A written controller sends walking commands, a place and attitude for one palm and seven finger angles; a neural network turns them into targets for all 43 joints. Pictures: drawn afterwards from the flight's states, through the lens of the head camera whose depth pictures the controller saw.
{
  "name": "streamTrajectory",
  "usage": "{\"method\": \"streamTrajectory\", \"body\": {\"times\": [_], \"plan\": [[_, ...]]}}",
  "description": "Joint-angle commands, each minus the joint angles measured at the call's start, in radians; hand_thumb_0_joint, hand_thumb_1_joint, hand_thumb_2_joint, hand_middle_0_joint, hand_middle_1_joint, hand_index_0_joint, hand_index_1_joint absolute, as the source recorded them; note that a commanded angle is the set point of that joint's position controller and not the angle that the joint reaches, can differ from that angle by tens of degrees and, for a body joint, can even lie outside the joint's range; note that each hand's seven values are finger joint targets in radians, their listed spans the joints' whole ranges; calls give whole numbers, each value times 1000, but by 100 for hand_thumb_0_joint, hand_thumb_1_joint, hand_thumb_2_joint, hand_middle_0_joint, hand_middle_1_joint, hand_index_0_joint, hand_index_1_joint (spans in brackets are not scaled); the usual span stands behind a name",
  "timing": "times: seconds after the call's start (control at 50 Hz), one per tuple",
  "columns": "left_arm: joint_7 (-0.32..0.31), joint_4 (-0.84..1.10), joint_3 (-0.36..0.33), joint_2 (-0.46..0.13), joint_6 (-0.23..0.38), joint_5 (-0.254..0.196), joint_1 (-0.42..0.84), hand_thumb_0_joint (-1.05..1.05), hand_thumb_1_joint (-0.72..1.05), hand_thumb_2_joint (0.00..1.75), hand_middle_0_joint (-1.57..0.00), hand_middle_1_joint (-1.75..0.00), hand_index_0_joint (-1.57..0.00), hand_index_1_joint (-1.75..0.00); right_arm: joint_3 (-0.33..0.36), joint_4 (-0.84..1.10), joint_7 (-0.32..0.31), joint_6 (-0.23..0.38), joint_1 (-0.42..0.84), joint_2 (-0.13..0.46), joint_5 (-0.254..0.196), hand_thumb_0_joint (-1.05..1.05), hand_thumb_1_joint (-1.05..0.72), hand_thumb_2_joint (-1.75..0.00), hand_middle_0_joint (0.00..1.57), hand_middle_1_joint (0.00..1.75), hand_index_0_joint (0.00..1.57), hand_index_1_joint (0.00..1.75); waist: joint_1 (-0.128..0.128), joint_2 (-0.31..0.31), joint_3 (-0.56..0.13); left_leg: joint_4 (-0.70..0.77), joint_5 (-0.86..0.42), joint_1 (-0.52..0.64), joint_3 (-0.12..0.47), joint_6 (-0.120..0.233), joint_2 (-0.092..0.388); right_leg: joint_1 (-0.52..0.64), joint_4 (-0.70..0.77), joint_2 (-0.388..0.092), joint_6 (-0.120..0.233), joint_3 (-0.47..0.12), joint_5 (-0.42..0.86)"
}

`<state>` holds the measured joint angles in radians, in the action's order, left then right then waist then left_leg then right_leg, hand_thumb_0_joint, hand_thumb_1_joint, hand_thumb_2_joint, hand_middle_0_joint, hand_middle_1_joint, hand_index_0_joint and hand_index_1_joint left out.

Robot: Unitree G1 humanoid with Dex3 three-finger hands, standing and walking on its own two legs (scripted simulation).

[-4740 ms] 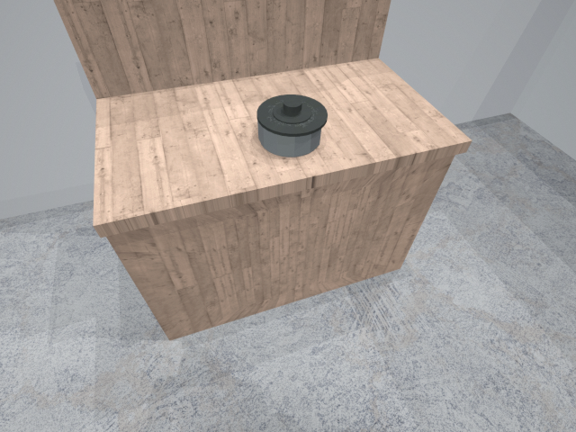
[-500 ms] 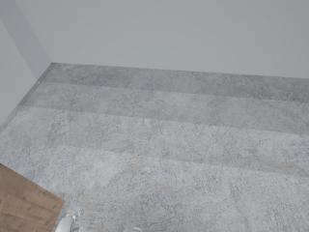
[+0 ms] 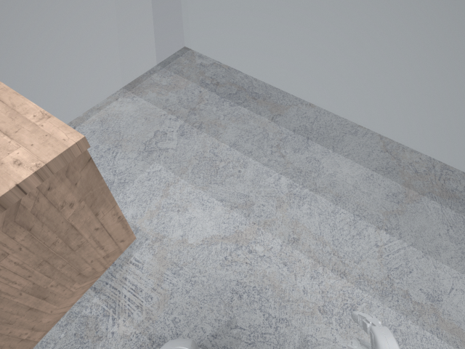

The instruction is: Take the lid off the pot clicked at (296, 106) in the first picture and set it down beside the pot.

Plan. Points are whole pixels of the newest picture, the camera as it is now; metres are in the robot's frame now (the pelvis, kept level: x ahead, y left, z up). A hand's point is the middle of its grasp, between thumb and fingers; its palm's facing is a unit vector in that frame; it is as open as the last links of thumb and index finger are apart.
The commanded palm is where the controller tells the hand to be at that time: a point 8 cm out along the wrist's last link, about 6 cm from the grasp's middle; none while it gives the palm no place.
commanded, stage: turn to face it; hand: left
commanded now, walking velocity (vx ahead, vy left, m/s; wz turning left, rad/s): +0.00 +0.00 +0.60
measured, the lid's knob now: out of the picture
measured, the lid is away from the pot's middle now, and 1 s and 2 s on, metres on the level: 0.01 0.01 0.01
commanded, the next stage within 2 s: take the last steps up to it in 1.76 s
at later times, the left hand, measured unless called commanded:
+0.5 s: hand out of the picture +0.10 +0.24 -0.13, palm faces +0.27 -0.92 -0.27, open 7.4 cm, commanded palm none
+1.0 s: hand out of the picture -0.09 +0.16 -0.14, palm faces +0.59 -0.76 -0.28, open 7.4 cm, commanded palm none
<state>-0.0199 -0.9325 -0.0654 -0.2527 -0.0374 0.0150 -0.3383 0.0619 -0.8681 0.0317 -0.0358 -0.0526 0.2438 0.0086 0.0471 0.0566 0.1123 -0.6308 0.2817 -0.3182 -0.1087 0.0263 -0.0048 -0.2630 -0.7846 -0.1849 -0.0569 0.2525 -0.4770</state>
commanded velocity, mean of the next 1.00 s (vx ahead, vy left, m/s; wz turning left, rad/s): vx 0.00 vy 0.00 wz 0.60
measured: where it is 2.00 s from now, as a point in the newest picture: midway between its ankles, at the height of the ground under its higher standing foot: outside the picture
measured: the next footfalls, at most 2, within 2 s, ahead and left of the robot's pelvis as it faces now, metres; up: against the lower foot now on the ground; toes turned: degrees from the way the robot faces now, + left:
right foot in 0.58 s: +0.08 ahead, -0.12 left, +0.00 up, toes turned +22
left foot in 1.08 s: -0.03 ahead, +0.11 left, +0.00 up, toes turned +43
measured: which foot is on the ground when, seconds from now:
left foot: down 0.00-0.58, up 0.60-1.00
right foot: up 0.00-0.56, down 0.58-1.00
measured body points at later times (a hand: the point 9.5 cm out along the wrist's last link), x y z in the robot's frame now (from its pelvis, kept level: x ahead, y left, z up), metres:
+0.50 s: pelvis +0.01 +0.00 +0.02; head +0.05 +0.01 +0.47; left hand +0.08 +0.29 -0.10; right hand +0.10 -0.25 -0.12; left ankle +0.01 +0.09 -0.72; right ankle +0.05 -0.15 -0.68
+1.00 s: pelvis +0.01 -0.03 +0.02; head +0.05 -0.01 +0.47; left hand -0.12 +0.20 -0.12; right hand +0.26 -0.18 -0.12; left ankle -0.07 +0.10 -0.67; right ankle +0.05 -0.13 -0.72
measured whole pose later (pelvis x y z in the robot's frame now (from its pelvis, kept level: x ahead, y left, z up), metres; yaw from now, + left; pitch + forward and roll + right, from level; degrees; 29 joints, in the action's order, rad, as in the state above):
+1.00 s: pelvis +0.01 -0.03 +0.02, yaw +36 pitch -1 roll +3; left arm -0.02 -0.90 -0.04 -0.21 -0.02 0.02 -0.29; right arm 0.09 -0.92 0.03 -0.08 -0.10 0.28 0.01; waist 0.02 0.02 0.11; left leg -0.88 0.42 -0.41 -0.04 -0.07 0.03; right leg -0.17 -0.53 -0.15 -0.01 0.20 -0.33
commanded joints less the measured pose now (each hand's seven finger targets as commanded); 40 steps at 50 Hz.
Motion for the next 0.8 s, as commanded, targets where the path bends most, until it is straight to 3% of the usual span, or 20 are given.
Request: {"method": "streamTrajectory", "body": {"times": [0.0,0.02,0.04,0.08,0.12,0.24,0.36,0.46,0.5,0.52,0.54,0.56,0.58,0.6,0.62,0.64,0.66,0.7,0.78], "plan": [[-12,147,-29,-112,8,5,118,0,90,90,-20,-30,-20,-30,62,5,-34,13,-223,254,1,0,-90,-90,20,30,20,30,-125,-202,-220,253,-607,327,424,210,387,-358,-425,31,-38,-229,-122],[-8,128,-35,-105,6,6,126,0,90,90,-20,-30,-20,-30,54,25,-41,16,-156,230,6,0,-90,-90,20,30,20,30,-97,-227,-172,272,-499,246,421,181,321,-351,-433,38,-45,-245,-40],[0,103,-39,-119,4,9,105,0,90,90,-20,-30,-20,-30,41,40,-43,19,-87,199,5,0,-90,-90,20,30,20,30,-61,-209,-143,292,-427,189,357,142,265,-330,-440,38,-51,-262,54],[7,80,-40,-118,0,9,67,0,90,90,-20,-30,-20,-30,34,48,-41,28,-65,183,0,0,-90,-90,20,30,20,30,-38,-185,-120,317,-412,150,314,103,203,-300,-421,58,-62,-253,144],[4,73,-41,-118,-1,9,59,0,90,90,-20,-30,-20,-30,35,40,-43,32,-87,179,-3,0,-90,-90,20,30,20,30,-35,-194,-131,324,-405,162,313,101,184,-289,-385,68,-68,-261,169],[-5,105,-36,-124,2,5,157,0,90,90,-20,-30,-20,-30,46,15,-46,28,-175,184,1,0,-90,-90,20,30,20,30,-68,-168,-142,322,-349,222,450,137,195,-316,-259,92,-81,-289,148],[-10,148,-28,-107,7,-3,250,0,90,90,-20,-30,-20,-30,56,-2,-50,21,-224,184,12,0,-90,-90,20,30,20,30,-93,-200,-143,288,-387,225,560,165,196,-280,-119,132,-66,-303,67],[-15,152,-21,-95,12,-12,220,0,90,90,-20,-30,-20,-30,62,3,-51,11,-203,192,16,0,-90,-90,20,30,20,30,-72,-206,-178,254,-426,153,620,153,172,-122,45,184,-36,-305,56],[-20,143,-23,-99,17,-17,174,0,90,90,-20,-30,-20,-30,64,7,-50,7,-179,189,11,0,-90,-90,20,30,20,30,-51,-203,-189,222,-413,92,616,127,144,-2,180,198,-24,-297,123],[-22,136,-26,-105,23,-18,143,0,90,90,-20,-30,-20,-30,63,9,-48,6,-169,181,5,0,-90,-90,20,30,20,30,-34,-188,-203,191,-354,39,601,97,117,97,302,190,-21,-296,206],[-26,132,-30,-140,32,-16,120,0,90,90,-20,-30,-20,-30,58,9,-45,6,-169,152,-7,0,-90,-90,20,30,20,30,-19,-102,-209,130,-186,-89,567,51,81,253,437,119,-10,-358,286],[-34,136,-46,-213,37,-4,118,0,90,90,-20,-30,-20,-30,49,18,-42,7,-197,83,-16,0,-90,-90,20,30,20,30,-20,161,-202,-56,170,-299,380,-32,-34,388,530,-142,69,-597,267],[-31,147,-44,-241,32,2,112,0,90,90,-20,-30,-20,-30,54,34,-45,8,-195,106,2,0,-90,-90,20,30,20,30,-17,214,-183,-290,330,-318,223,-77,-96,271,537,-313,181,-704,339],[-32,155,-36,-216,30,-1,141,0,90,90,-20,-30,-20,-30,61,30,-38,4,-189,131,13,0,-90,-90,20,30,20,30,-37,99,-139,-446,288,-284,242,-69,-50,147,520,-283,215,-620,355],[-32,159,-28,-155,41,-7,187,0,90,90,-20,-30,-20,-30,62,-2,-30,-9,-207,124,17,0,-90,-90,20,30,20,30,-70,109,-115,-518,213,-274,253,-74,-23,104,526,-203,182,-542,377],[-32,165,-24,-136,39,-9,222,0,90,90,-20,-30,-20,-30,61,-17,-23,-15,-227,113,14,0,-90,-90,20,30,20,30,-93,93,-99,-557,163,-269,223,-82,-11,96,507,-157,163,-470,425],[-25,164,-13,-113,44,-10,224,0,90,90,-20,-30,-20,-30,56,-26,-15,-17,-229,103,14,0,-90,-90,20,30,20,30,-98,79,-74,-593,111,-272,190,-94,0,101,475,-111,146,-368,534],[-22,146,-13,-110,55,-7,162,0,90,90,-20,-30,-20,-30,48,-19,-9,-19,-203,94,10,0,-90,-90,20,30,20,30,-73,111,-81,-601,88,-284,160,-109,8,144,441,-101,144,-307,679],[-23,116,-24,-141,52,1,62,0,90,90,-20,-30,-20,-30,39,7,-6,-28,-109,86,9,0,-90,-90,20,30,20,30,-27,127,-83,-515,116,-291,123,-123,26,218,417,-129,159,-274,734]]}}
